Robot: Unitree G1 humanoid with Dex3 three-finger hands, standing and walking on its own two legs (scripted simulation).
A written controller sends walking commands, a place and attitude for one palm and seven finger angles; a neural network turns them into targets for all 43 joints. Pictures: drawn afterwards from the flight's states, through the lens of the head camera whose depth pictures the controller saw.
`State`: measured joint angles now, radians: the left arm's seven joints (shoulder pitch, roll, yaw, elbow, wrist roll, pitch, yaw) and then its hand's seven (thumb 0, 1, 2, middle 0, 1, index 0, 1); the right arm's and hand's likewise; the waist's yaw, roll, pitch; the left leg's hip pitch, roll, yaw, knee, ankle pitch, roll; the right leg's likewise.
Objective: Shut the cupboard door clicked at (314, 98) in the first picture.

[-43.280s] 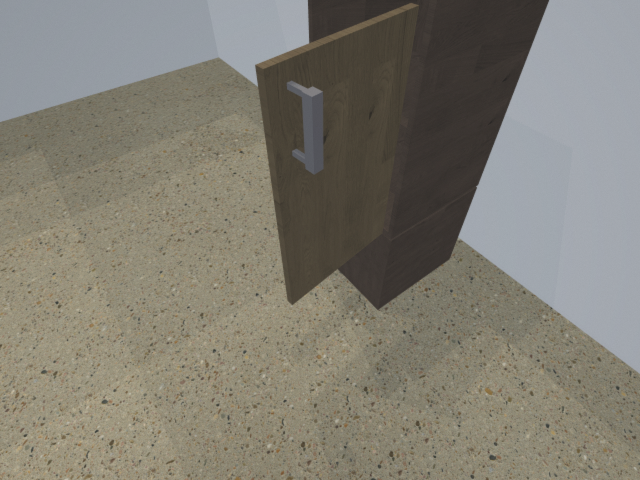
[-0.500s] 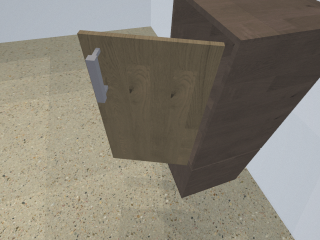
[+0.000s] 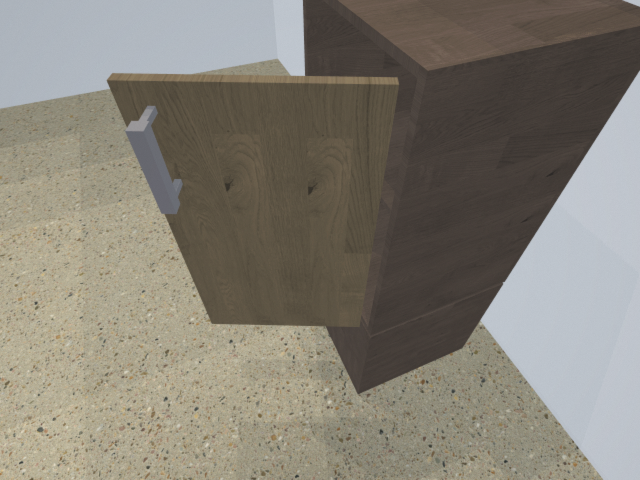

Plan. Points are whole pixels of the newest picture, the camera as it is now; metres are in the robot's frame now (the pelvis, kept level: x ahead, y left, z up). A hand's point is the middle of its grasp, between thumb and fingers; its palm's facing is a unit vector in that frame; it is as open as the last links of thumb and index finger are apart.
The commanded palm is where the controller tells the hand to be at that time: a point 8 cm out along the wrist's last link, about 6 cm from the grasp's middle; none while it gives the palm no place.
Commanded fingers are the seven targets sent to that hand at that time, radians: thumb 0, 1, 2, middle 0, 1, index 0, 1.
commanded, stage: come to a stop and stand still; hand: left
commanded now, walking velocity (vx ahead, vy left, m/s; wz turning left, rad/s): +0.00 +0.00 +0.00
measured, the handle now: (160, 161) +0.47 +0.24 +0.15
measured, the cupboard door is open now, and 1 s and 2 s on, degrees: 66 66 66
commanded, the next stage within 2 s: look again from close up in 0.60 s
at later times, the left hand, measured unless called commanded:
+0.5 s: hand out of the picture +0.04 +0.17 -0.18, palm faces -0.01 -0.98 -0.19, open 7.3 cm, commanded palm none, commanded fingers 0.00 0.90 0.90 -0.20 -0.30 -0.20 -0.30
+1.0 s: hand out of the picture +0.02 +0.17 -0.17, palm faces +0.00 -0.98 -0.21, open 7.4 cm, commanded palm none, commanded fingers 0.00 0.90 0.90 -0.20 -0.30 -0.20 -0.30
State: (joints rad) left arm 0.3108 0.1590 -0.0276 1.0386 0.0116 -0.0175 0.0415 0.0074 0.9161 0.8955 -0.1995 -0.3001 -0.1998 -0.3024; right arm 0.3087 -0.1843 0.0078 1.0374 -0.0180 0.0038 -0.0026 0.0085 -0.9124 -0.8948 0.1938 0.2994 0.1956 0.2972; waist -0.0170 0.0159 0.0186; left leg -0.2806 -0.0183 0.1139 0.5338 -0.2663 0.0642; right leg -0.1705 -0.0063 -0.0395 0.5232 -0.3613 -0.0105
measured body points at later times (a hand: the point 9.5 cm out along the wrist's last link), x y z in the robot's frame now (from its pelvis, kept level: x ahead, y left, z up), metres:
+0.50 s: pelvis +0.03 -0.01 +0.00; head +0.04 +0.01 +0.45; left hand +0.04 +0.22 -0.16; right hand +0.05 -0.24 -0.15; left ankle +0.01 +0.08 -0.73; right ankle -0.05 -0.11 -0.73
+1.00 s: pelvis +0.03 -0.01 +0.01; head +0.04 +0.00 +0.46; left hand +0.02 +0.22 -0.16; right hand +0.05 -0.24 -0.15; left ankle +0.01 +0.08 -0.73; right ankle -0.05 -0.11 -0.73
